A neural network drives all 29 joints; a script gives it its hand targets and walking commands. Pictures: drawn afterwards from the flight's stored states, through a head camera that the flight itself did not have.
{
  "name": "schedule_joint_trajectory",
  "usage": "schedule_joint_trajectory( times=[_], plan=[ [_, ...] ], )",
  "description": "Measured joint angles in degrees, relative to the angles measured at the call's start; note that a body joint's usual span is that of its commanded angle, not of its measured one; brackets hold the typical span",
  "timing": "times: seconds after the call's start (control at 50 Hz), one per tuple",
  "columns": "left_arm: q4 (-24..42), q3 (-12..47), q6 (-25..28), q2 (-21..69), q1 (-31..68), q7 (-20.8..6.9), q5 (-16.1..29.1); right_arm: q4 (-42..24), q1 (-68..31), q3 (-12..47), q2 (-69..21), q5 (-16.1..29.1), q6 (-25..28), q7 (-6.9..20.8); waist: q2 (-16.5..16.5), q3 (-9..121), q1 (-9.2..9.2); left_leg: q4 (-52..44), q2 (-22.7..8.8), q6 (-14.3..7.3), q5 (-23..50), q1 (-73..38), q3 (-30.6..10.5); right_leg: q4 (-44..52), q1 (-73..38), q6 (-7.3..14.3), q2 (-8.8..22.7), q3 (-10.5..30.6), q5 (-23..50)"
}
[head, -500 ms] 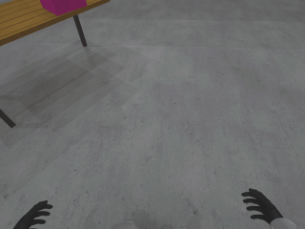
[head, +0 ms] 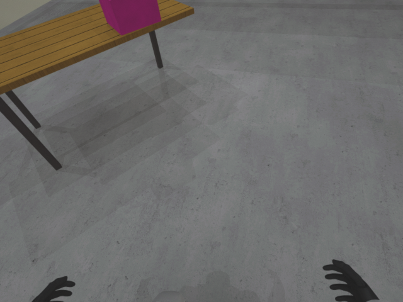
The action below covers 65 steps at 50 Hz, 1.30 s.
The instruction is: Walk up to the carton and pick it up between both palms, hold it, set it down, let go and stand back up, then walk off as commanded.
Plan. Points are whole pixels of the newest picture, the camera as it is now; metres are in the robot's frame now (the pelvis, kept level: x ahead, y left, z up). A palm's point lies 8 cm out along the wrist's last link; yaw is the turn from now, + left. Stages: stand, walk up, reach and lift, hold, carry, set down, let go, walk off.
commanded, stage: walk up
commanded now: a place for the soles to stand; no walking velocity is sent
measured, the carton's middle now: (129, 5) +1.63 +0.51 -0.04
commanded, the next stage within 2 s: none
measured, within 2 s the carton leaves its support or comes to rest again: neither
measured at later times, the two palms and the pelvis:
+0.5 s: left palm (80, 231) +0.27 +0.33 -0.08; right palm (330, 204) +0.36 -0.29 -0.11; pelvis +0.22 -0.01 -0.02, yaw +11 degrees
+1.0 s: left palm (96, 198) +0.38 +0.33 -0.11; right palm (277, 119) +0.68 -0.21 -0.12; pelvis +0.43 +0.01 -0.04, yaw +23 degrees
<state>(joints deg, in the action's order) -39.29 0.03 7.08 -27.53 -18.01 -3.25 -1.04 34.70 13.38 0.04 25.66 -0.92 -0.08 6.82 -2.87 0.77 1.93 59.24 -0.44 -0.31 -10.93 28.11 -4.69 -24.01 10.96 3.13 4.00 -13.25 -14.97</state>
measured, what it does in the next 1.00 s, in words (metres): walks ahead, turning left: left foot, then right foot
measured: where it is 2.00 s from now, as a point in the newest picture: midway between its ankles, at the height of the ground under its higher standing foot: (214, 191)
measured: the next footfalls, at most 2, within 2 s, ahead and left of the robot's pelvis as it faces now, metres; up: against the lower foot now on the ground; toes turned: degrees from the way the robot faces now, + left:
left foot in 0.26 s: +0.25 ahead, +0.14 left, +0.00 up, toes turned +7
right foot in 0.52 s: +0.35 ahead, -0.11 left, +0.00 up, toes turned +4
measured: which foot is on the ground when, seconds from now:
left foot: up 0.00-0.24, down 0.26-0.54, up 0.56-0.90, down 0.92-1.00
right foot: down 0.00-0.28, up 0.30-0.50, down 0.52-0.94, up 0.96-1.00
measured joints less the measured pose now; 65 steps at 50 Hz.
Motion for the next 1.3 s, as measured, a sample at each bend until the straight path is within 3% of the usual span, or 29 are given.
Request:
schedule_joint_trajectory(
  times=[0.12,0.2,0.26,0.3,0.34,0.38,0.48,0.52,0.54,0.58,0.64,0.76,0.84,0.92,0.96,1.0,1.04,1.1,1.2,1.24,1.3],
  plan=[
    [0.0,0.0,-0.9,0.0,-0.9,0.0,0.0,0.0,-1.0,0.0,0.0,0.0,-0.2,0.0,0.0,0.0,0.06,-9.2,0.0,0.0,0.1,0.1,1.6,-0.1,-4.7,-0.4,-0.2,-2.1,-4.9],
    [0.0,0.0,-1.7,0.0,-0.9,0.0,0.0,0.0,-2.2,0.0,0.0,0.0,-0.2,0.0,0.0,0.0,0.07,-20.3,0.0,0.0,0.8,0.1,4.8,-2.4,-7.0,-1.4,-0.3,-4.2,-9.5],
    [-0.1,0.0,-2.7,-0.7,-0.8,0.0,0.0,0.0,-2.3,0.0,0.0,0.0,0.3,0.0,0.6,-0.8,0.00,-26.4,0.8,-0.2,2.8,-1.0,6.7,-10.7,-6.9,-2.0,0.9,-5.4,-15.5],
    [-0.1,0.0,-3.3,-0.2,0.2,0.0,0.0,0.1,-0.9,-0.1,0.1,0.0,0.8,-0.9,2.0,-2.3,-0.35,-20.8,2.5,-1.0,0.2,-1.2,6.6,-26.7,-2.9,-2.0,3.6,-3.0,-15.2],
    [0.0,0.0,-3.2,0.7,1.4,0.0,0.0,0.1,1.9,0.0,0.2,0.0,0.9,-1.8,2.0,-2.2,-0.37,-18.9,2.9,-1.4,-3.6,-2.4,5.5,-40.8,4.0,-2.1,1.4,3.1,-13.4],
    [0.1,0.0,-2.5,1.1,3.0,0.0,0.0,0.0,5.0,0.0,0.2,0.0,1.1,-2.4,2.2,-2.2,-0.27,-20.6,3.0,-1.4,-4.4,-4.7,4.1,-44.5,9.5,-2.1,0.1,6.3,-12.2],
    [0.1,0.0,-2.0,0.8,3.9,-0.9,0.0,0.0,8.1,0.0,0.2,0.0,1.5,-2.9,2.5,-2.1,-1.07,-24.0,3.0,-1.4,-6.0,-9.4,1.8,-27.9,14.8,-2.1,1.6,8.1,-12.0],
    [0.1,0.0,-1.7,0.3,3.7,-1.0,0.0,0.0,7.8,0.0,0.2,0.0,1.5,-2.9,2.6,-1.8,-1.08,-23.1,3.0,-1.4,-7.8,-9.6,0.9,-18.7,14.3,-1.9,1.7,8.2,-9.0],
    [0.1,0.0,-1.2,-0.1,3.1,-1.0,0.0,0.0,7.3,0.0,0.1,0.0,1.6,-2.9,2.5,-1.8,-1.05,-21.2,2.9,-1.4,-9.6,-9.4,0.7,-16.6,13.6,-1.6,1.5,8.0,-3.9],
    [0.0,0.0,-0.8,-0.2,1.6,-0.9,0.0,0.0,6.1,0.0,0.1,0.0,1.6,-3.1,2.0,-1.6,-0.97,-11.6,3.2,-1.4,-12.5,-6.5,0.7,-18.4,12.8,-1.3,1.4,6.6,-2.8],
    [0.1,0.0,-0.8,0.0,-0.6,-0.6,0.0,0.0,4.3,0.0,0.1,0.0,1.6,-3.1,1.4,-1.5,-0.63,0.6,3.3,-1.4,-9.2,-2.0,0.7,-15.1,7.9,-1.2,1.4,4.4,-5.9],
    [0.1,0.0,-0.8,0.1,-2.2,-0.4,0.0,-0.1,0.8,0.0,0.2,0.0,1.6,-3.1,1.2,-1.5,0.11,-1.5,1.9,-1.4,-3.2,1.6,0.6,-6.6,-0.4,-1.1,0.8,1.4,-6.2],
    [0.1,0.0,-1.4,0.1,-2.3,-0.4,0.0,-0.1,-1.5,0.0,0.2,0.0,1.6,-3.1,1.1,-1.5,0.24,-12.8,1.3,-1.4,-2.7,1.8,1.9,-6.3,-3.3,-1.3,0.6,-0.2,-9.4],
    [0.0,0.0,-2.4,-0.3,-2.3,-0.4,0.0,-0.1,-2.8,0.0,0.2,0.0,2.4,-3.1,1.1,-1.7,0.22,-25.1,1.6,-1.4,0.9,1.1,6.3,-12.0,-4.4,-2.0,1.0,-2.4,-15.6],
    [0.0,0.0,-3.2,-0.3,-1.4,-0.4,0.0,0.0,-1.8,0.0,0.1,0.0,3.2,-3.3,2.7,-3.5,0.00,-21.3,3.3,-1.6,1.6,0.6,6.5,-24.3,-2.3,-1.8,3.5,-1.7,-18.0],
    [0.0,0.0,-3.4,0.6,-0.4,-0.4,0.0,0.0,0.8,0.0,0.2,0.0,3.3,-3.8,2.9,-3.9,-0.07,-17.6,3.7,-1.6,-2.3,0.0,5.6,-39.9,3.8,-2.0,1.6,3.3,-15.8],
    [0.1,0.0,-3.3,1.1,1.0,-0.4,0.0,0.0,4.2,0.0,0.2,0.0,3.3,-4.6,3.0,-3.8,-0.01,-17.9,3.7,-1.6,-4.1,-2.1,4.6,-48.3,9.6,-2.1,0.0,6.6,-13.7],
    [0.1,0.0,-3.2,1.0,2.2,-0.4,0.0,0.0,8.2,0.0,0.2,0.0,3.3,-5.3,3.7,-3.8,-0.15,-20.3,3.6,-1.6,-4.8,-5.6,3.7,-44.0,14.9,-2.1,1.0,8.8,-13.3],
    [0.1,0.0,-3.1,-0.2,2.1,-0.7,0.0,-0.1,9.7,0.0,0.2,0.0,3.3,-5.4,3.9,-3.7,-0.85,-18.9,2.7,-1.6,-8.8,-7.3,1.9,-22.5,15.4,-1.3,2.7,9.5,-9.7],
    [0.1,0.0,-2.5,-0.7,0.7,-0.7,0.0,0.0,8.8,0.0,0.1,0.0,3.3,-5.4,3.8,-3.6,-0.79,-12.5,2.4,-1.6,-13.2,-5.9,1.6,-22.7,15.0,-1.1,2.1,8.8,-4.9],
    [0.1,0.0,-2.5,-0.4,-0.9,-0.7,0.0,0.0,7.4,0.0,0.2,0.0,3.3,-5.4,3.4,-3.3,-0.76,0.6,3.0,-1.6,-12.3,-1.8,1.6,-20.8,11.3,-1.0,1.9,7.0,-6.9]
  ],
)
